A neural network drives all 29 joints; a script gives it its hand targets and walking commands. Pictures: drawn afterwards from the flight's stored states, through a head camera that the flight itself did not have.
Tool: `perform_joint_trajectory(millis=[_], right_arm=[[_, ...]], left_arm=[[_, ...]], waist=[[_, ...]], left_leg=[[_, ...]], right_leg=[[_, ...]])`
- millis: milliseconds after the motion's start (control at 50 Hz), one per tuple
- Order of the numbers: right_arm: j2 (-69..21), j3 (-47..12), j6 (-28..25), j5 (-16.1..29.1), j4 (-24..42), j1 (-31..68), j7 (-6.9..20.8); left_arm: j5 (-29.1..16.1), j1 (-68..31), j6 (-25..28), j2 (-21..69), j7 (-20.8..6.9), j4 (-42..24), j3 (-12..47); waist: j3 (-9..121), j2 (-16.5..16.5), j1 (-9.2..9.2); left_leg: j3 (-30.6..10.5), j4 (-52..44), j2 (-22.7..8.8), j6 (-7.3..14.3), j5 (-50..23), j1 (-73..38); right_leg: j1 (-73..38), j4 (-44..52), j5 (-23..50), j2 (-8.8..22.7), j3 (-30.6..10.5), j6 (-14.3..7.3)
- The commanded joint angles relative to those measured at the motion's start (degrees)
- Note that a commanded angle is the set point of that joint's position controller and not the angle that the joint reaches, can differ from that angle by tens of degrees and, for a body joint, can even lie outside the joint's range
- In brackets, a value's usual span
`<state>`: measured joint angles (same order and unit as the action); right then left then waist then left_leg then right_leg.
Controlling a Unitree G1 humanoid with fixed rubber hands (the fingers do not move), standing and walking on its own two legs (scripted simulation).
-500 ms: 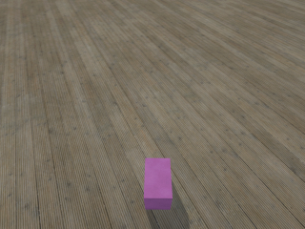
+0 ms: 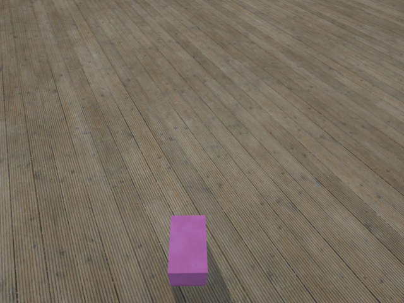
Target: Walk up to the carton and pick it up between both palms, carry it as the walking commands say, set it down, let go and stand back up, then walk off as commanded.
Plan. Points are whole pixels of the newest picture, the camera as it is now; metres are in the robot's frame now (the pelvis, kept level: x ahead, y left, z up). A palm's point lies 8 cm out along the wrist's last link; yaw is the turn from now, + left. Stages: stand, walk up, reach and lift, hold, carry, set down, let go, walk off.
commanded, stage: walk up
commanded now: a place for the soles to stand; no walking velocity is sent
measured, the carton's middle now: (188, 250) +0.45 +0.06 -0.66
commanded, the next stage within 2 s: reach and lift in 1.60 s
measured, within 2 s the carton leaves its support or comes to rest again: neither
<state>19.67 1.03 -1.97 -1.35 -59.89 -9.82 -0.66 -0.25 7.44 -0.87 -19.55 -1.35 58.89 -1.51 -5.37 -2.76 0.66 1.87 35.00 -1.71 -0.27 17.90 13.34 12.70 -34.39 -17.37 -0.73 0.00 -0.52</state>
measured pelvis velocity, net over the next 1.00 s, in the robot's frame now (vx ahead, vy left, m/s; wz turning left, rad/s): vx -0.01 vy -0.01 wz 0.01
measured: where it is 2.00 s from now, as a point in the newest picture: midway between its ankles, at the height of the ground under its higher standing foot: outside the picture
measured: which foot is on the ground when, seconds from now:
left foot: down 0.00-1.00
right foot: down 0.00-1.00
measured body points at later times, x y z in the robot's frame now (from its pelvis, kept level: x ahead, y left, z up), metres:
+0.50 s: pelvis +0.01 +0.00 +0.02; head +0.03 -0.01 +0.47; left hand +0.12 +0.30 -0.11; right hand +0.13 -0.29 -0.11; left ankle +0.01 +0.12 -0.73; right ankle +0.01 -0.11 -0.73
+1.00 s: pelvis -0.01 -0.01 +0.01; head +0.01 -0.01 +0.46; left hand +0.08 +0.29 -0.12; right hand +0.08 -0.32 -0.11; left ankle +0.01 +0.12 -0.73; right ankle +0.01 -0.11 -0.73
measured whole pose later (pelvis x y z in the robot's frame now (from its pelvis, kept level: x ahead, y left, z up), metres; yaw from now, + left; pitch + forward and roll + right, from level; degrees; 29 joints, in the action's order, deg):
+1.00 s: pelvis -0.01 -0.01 +0.01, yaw +1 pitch -4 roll +0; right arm 19.7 2.0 -0.7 -1.1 -61.7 -6.3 -0.6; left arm 0.9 4.5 -2.0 -19.8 -2.2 60.3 -3.0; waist -6.1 -0.4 0.3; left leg 1.0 25.7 -2.3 -1.3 11.9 10.3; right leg 9.4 -25.2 -12.3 -1.5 0.9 -1.6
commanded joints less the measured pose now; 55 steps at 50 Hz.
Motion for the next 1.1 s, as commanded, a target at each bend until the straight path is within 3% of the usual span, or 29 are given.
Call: perform_joint_trajectory(millis=[0, 20, 40, 140, 260, 300, 340, 380, 440, 460, 480, 500, 520, 540, 560, 600, 620, 640, 700, 740, 800, 840, 880, 920, 940, 960, 980, 1040, 1080], right_arm=[[14.6, 2.8, -1.2, 1.0, 1.8, 3.5, -0.5], [13.7, 2.7, -1.1, 1.1, 1.6, 4.8, -0.5], [13.0, 2.5, -1.1, 1.8, 2.2, 5.2, -0.4], [12.0, 2.5, -0.7, 1.3, 0.3, 6.7, -0.4], [11.7, 2.3, -0.5, 1.4, -0.3, 9.8, -0.3], [11.9, 2.2, -0.5, 1.5, 0.4, 10.9, -0.3], [12.3, 2.6, -0.3, 0.7, -0.2, 10.0, -0.3], [11.4, 2.2, -0.2, 0.8, 0.2, 10.4, 0.0], [11.0, 2.1, 0.0, 1.0, 0.1, 11.1, 0.0], [11.5, 2.2, 0.0, 1.0, 0.4, 10.6, 0.0], [11.1, 2.0, -0.1, 0.9, 0.4, 11.2, 0.0], [11.0, 2.1, -0.1, 0.8, 0.2, 11.0, 0.0], [11.2, 1.9, 0.0, 0.9, 0.3, 10.9, 0.0], [11.9, 2.2, -0.2, 1.2, -0.1, 10.5, 0.0], [11.7, 2.3, -0.1, 0.9, 0.0, 10.7, 0.1], [11.8, 2.1, -0.1, 0.5, 0.1, 10.4, 0.2], [14.3, 2.9, -0.3, 1.0, 0.0, 9.1, -0.3], [14.7, 3.1, -0.3, 0.8, 0.3, 8.8, -0.5], [14.2, 3.7, 0.0, 0.5, 1.3, 8.3, -0.8], [13.6, 3.8, -0.1, 0.6, 1.9, 8.0, -0.8], [13.2, 3.4, 0.0, 0.4, 2.2, 7.6, -0.9], [13.4, 3.5, 0.0, 0.1, 2.4, 7.4, -0.6], [12.9, 3.4, 0.0, 0.7, 2.9, 6.8, -0.6], [13.2, 3.6, -0.2, 0.2, 2.3, 5.8, -0.6], [12.9, 3.7, -0.1, -0.2, 2.3, 5.2, -0.6], [13.7, 3.8, -0.3, 0.1, 2.2, 5.1, -0.7], [13.2, 3.4, -0.2, 0.2, 2.2, 4.4, -0.5], [13.7, 3.6, -0.1, -0.1, 3.4, 5.0, -0.5], [13.1, 3.5, -0.3, 0.3, 2.5, 4.8, -0.6]], left_arm=[[0.0, -4.3, 2.4, -14.4, 1.2, -2.4, -2.0], [-0.3, -5.2, 2.5, -13.4, 1.4, -1.9, -1.5], [-0.2, -4.6, 2.5, -13.3, 1.4, -1.5, -1.3], [-0.1, -7.5, 2.7, -11.3, 1.7, 0.2, -1.4], [-0.1, -7.6, 2.5, -11.5, 1.8, 0.3, -1.0], [0.0, -7.5, 2.3, -11.3, 1.7, 0.2, -1.4], [0.1, -8.3, 2.4, -11.0, 1.7, 0.1, -1.0], [0.1, -8.7, 2.4, -11.4, 1.8, -0.3, -1.3], [0.3, -8.9, 2.3, -11.6, 1.7, -0.4, -1.4], [0.4, -9.3, 2.5, -12.2, 1.6, -0.3, -1.5], [0.4, -8.5, 2.3, -11.5, 1.6, -0.2, -1.4], [0.5, -7.3, 2.4, -11.8, 1.6, 0.3, -1.2], [0.4, -7.6, 2.4, -12.0, 1.6, 0.5, -1.3], [0.5, -8.6, 2.4, -11.7, 1.6, 0.1, -1.4], [0.4, -8.6, 2.3, -12.4, 1.5, 0.2, -1.5], [0.6, -8.8, 2.3, -12.0, 1.5, 0.4, -1.7], [0.9, -8.3, 1.6, -13.7, 1.1, -0.9, -2.6], [0.7, -7.7, 1.1, -14.3, 1.0, -0.7, -3.0], [1.0, -6.5, 0.4, -13.8, 0.7, -1.5, -3.6], [1.0, -7.0, 0.4, -12.9, 0.4, -2.4, -3.3], [1.2, -6.8, 0.2, -12.0, 0.1, -2.9, -3.4], [1.1, -7.2, 0.2, -12.5, -0.2, -3.3, -3.3], [1.3, -6.3, 0.5, -12.8, -0.3, -3.1, -4.0], [1.1, -6.5, 0.2, -13.3, -0.4, -3.5, -4.2], [1.1, -7.5, 0.1, -13.3, -0.4, -3.7, -4.1], [1.2, -6.5, 0.2, -12.8, -0.5, -4.1, -3.9], [1.3, -6.8, 0.3, -13.1, -0.3, -3.9, -4.3], [1.4, -7.1, 0.1, -13.3, -0.4, -4.8, -4.1], [1.2, -6.8, 0.1, -12.5, -0.6, -4.0, -4.2]], waist=[[6.7, 7.5, -0.21], [7.7, 7.0, -0.37], [9.5, 2.2, -0.23], [10.1, 2.4, -0.81], [10.1, -0.9, -0.03], [9.3, -0.7, 0.69], [10.6, 2.1, -0.16], [10.0, 1.5, -0.81], [9.6, 1.5, -0.29], [9.1, 2.7, -0.77], [9.3, 1.6, -0.09], [9.0, 5.0, 0.35], [7.8, 2.1, 0.19], [8.6, 2.3, -0.68], [8.0, 2.0, -0.12], [7.4, 4.4, -0.63], [5.1, 0.8, -0.85], [5.9, 3.4, -0.62], [6.6, 3.0, -0.36], [5.8, 5.7, -0.73], [7.6, 6.7, -0.33], [7.1, 5.8, -0.64], [6.5, 0.6, -0.14], [6.0, 3.4, -0.59], [5.3, 1.5, -0.64], [6.0, 3.3, -0.54], [8.1, 0.8, -0.55], [7.2, 3.0, -0.47], [6.5, 1.3, -0.45]], left_leg=[[-6.1, -9.5, -5.0, 2.2, -15.5, -5.6], [-6.2, -9.9, -5.3, 2.6, -19.1, -7.2], [-6.8, -9.2, -6.0, 3.2, -21.1, -7.8], [-5.6, -11.4, -5.5, 2.3, -23.9, -9.4], [-6.6, -13.9, -6.5, 1.9, -24.3, -11.1], [-6.2, -14.5, -6.9, 1.9, -22.2, -10.1], [-5.2, -15.0, -6.3, 1.9, -23.3, -10.7], [-5.4, -15.3, -6.4, 1.5, -23.8, -11.0], [-5.9, -16.4, -6.4, 1.7, -18.8, -10.4], [-5.7, -16.5, -6.2, 1.7, -17.7, -10.8], [-6.0, -16.5, -6.5, 1.6, -19.1, -10.0], [-5.5, -16.6, -6.1, 1.6, -18.3, -10.2], [-6.4, -17.0, -6.4, 1.7, -17.7, -9.6], [-6.3, -17.4, -6.2, 1.6, -16.6, -10.4], [-6.4, -18.3, -6.5, 1.8, -16.4, -10.3], [-6.3, -17.9, -6.4, 1.7, -14.0, -9.8], [-6.9, -16.3, -7.0, 1.8, -18.2, -7.7], [-7.3, -16.0, -7.4, 2.6, -18.2, -7.1], [-6.9, -14.3, -7.4, 3.2, -15.8, -6.1], [-6.5, -14.1, -6.3, 2.6, -12.7, -4.9], [-8.0, -15.0, -6.8, 3.3, -10.2, -4.3], [-7.6, -14.5, -6.0, 2.7, -8.2, -4.5], [-7.2, -13.4, -5.3, 2.6, -7.4, -4.9], [-6.0, -12.3, -4.5, 1.9, -7.1, -5.6], [-6.5, -13.7, -4.4, 2.0, -6.9, -4.5], [-7.4, -13.4, -5.2, 2.3, -9.4, -5.0], [-7.4, -13.2, -5.4, 2.3, -9.3, -4.8], [-6.8, -12.9, -5.0, 2.2, -8.7, -4.9], [-7.2, -13.3, -4.8, 2.4, -8.7, -4.0]], right_leg=[[-1.6, 9.9, 13.9, 7.8, -8.8, -2.9], [-2.9, 10.1, 17.7, 8.0, -7.6, -3.1], [-4.2, 10.1, 19.4, 7.5, -7.0, -2.5], [-6.4, 12.4, 23.4, 7.6, -6.7, -2.4], [-7.7, 14.4, 23.3, 7.7, -5.6, -1.5], [-7.9, 15.4, 22.1, 7.8, -5.8, -1.5], [-8.9, 15.3, 22.6, 7.9, -6.0, -1.6], [-8.3, 15.5, 25.0, 7.6, -5.3, -1.6], [-8.3, 18.0, 17.2, 7.9, -5.5, -1.7], [-8.0, 17.0, 16.8, 8.0, -5.9, -1.6], [-8.3, 18.1, 17.4, 7.9, -5.8, -1.5], [-8.1, 18.1, 17.2, 8.5, -6.4, -1.5], [-7.8, 18.4, 16.5, 8.1, -6.3, -1.5], [-7.5, 18.4, 15.9, 7.5, -6.2, -1.4], [-7.0, 17.9, 15.0, 7.5, -6.0, -1.3], [-6.5, 18.8, 11.6, 7.3, -6.2, -1.4], [-5.0, 16.8, 14.0, 5.9, -4.9, -1.7], [-6.0, 15.9, 14.2, 5.8, -5.0, -1.9], [-6.8, 14.7, 13.6, 6.1, -5.2, -2.5], [-5.0, 15.4, 10.8, 6.4, -5.9, -3.2], [-5.0, 14.4, 7.7, 6.3, -6.5, -3.3], [-3.7, 15.8, 6.1, 6.7, -7.0, -3.5], [-2.6, 17.0, 4.7, 6.9, -8.0, -2.9], [-1.4, 17.1, 5.0, 8.4, -9.5, -4.2], [-1.3, 16.6, 3.3, 7.5, -8.5, -3.8], [-2.3, 16.2, 5.0, 7.0, -8.0, -3.6], [-3.9, 15.9, 4.0, 6.8, -7.2, -3.2], [-2.9, 15.8, 4.1, 7.0, -7.4, -3.1], [-2.7, 16.7, 3.5, 6.7, -7.6, -2.8]])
